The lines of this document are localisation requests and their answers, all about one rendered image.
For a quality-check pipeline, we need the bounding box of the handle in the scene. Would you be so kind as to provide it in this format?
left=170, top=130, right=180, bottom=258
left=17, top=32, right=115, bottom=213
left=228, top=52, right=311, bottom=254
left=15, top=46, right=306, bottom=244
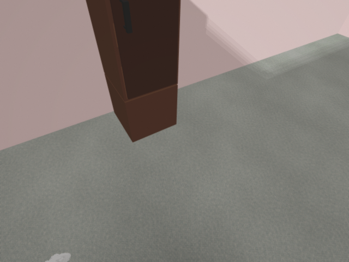
left=119, top=0, right=133, bottom=33

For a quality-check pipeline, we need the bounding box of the cupboard door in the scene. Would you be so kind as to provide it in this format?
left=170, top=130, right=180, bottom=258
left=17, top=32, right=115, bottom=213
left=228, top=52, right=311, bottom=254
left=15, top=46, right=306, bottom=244
left=110, top=0, right=179, bottom=99

